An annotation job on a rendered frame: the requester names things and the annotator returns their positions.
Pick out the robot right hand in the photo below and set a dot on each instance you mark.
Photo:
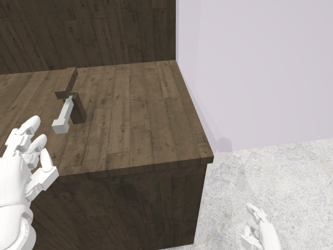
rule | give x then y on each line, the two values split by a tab
265	235

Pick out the robot left hand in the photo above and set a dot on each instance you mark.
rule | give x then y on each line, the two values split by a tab
19	158

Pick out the tap lever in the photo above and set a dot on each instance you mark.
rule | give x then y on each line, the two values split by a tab
60	125

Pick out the counter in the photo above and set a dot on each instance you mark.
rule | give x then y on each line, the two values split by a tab
133	163

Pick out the left robot forearm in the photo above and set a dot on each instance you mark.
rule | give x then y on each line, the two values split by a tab
16	232

